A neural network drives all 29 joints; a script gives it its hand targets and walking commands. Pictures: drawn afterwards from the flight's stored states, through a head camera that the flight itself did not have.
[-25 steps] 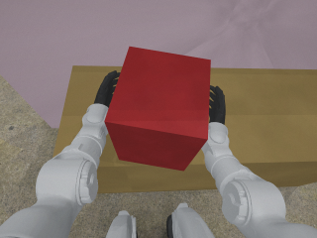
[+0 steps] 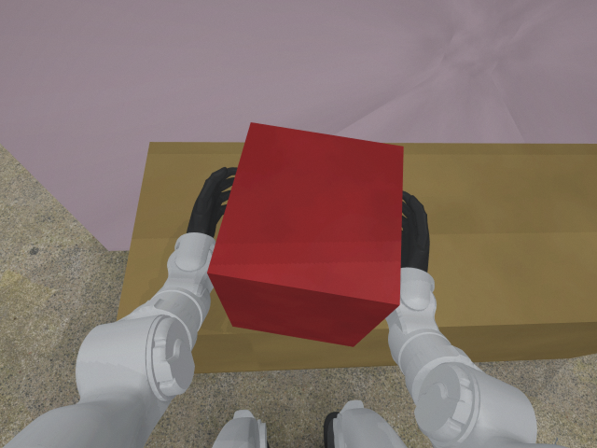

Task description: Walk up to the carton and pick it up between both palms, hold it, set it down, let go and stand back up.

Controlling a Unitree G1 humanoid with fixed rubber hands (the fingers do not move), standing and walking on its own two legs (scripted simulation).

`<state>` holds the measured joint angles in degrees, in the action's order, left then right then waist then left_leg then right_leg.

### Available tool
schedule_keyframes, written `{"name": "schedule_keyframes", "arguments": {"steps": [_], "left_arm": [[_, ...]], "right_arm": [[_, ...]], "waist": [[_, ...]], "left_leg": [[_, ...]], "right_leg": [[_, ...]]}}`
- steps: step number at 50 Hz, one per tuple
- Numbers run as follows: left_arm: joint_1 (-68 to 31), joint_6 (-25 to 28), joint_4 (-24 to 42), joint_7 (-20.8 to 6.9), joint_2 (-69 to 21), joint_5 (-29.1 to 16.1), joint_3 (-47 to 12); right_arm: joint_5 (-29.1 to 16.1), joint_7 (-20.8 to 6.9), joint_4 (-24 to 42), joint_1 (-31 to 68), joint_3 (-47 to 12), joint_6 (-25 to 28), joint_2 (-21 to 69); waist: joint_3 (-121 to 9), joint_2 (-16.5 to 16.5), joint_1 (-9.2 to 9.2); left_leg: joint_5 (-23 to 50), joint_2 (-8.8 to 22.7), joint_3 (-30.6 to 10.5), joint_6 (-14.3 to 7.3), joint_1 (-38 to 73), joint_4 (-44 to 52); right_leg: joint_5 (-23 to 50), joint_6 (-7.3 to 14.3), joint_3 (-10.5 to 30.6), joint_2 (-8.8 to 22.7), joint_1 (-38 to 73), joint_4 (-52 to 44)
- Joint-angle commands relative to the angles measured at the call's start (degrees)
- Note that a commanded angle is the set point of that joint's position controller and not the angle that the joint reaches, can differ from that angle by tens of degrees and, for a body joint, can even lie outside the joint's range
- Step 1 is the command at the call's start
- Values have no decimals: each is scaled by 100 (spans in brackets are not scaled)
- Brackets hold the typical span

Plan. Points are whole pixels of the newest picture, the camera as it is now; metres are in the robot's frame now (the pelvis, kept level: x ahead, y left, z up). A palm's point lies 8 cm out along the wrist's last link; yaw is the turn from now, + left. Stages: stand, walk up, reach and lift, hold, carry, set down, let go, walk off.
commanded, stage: reach and lift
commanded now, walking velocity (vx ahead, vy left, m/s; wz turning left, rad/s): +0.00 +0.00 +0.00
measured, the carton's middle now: (307, 247) +0.39 -0.02 -0.04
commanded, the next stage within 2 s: none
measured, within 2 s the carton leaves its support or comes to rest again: leaves its support in 1.56 s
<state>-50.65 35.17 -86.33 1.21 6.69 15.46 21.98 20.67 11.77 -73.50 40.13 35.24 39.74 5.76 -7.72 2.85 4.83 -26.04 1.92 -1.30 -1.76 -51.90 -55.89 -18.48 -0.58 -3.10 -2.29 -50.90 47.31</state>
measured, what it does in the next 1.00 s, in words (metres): stands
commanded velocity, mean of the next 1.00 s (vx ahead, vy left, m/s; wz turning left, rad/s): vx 0.00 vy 0.00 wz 0.00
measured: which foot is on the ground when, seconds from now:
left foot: down 0.00-1.00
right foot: down 0.00-1.00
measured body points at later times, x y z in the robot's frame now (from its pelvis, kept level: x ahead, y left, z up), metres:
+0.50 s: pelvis -0.01 -0.01 +0.00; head +0.12 +0.02 +0.43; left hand +0.43 +0.13 -0.02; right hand +0.37 -0.16 -0.02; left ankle -0.01 +0.09 -0.68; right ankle +0.03 -0.13 -0.68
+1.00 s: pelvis -0.01 -0.01 +0.00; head +0.12 +0.02 +0.43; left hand +0.43 +0.13 -0.02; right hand +0.37 -0.16 -0.02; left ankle -0.01 +0.09 -0.68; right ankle +0.03 -0.13 -0.68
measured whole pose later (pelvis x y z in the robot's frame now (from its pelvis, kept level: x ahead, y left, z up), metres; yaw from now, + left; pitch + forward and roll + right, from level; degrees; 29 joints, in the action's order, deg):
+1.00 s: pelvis -0.01 -0.01 +0.00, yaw +1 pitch +24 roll -5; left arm -53.6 36.7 -89.4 1.0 9.1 11.4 16.5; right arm 18.1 13.2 -74.2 41.5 33.5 40.6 6.4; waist -8.7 2.1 5.1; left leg -24.1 2.1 -2.9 -0.8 -55.2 -54.9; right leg -16.7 0.6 -5.0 -2.3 -53.6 45.9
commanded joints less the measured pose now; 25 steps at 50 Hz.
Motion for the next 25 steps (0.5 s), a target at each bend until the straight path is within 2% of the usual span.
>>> {"name": "schedule_keyframes", "arguments": {"steps": [1, 4, 15, 25], "left_arm": [[-2295, 103, -110, -635, -3256, 688, -994], [-2291, 108, -182, -646, -3254, 697, -1004], [-2390, 106, -230, -662, -3463, 662, -1179], [-2549, 105, -420, -706, -3482, 594, -1173]], "right_arm": [[923, -1004, -863, 2137, -1808, 6, 3712], [879, -997, -930, 2088, -1824, -19, 3715], [850, -955, -837, 2248, -1774, 28, 3707], [894, -887, -834, 2375, -1723, -30, 3764]], "waist": [[-3552, 610, 39], [-3435, 618, 29], [-3658, 705, 90], [-3633, 663, 98]], "left_leg": [[3985, -29, 20, 691, 2764, 390], [3756, -45, 22, 663, 2652, 460], [3677, -22, -20, 698, 2690, 506], [3118, -56, 33, 622, 2410, 603]], "right_leg": [[2003, 246, -297, -76, 1156, -501], [1890, 272, -285, -43, 1186, -557], [1829, 318, -333, -50, 1096, -621], [1588, 352, -313, -1, 1140, -671]]}}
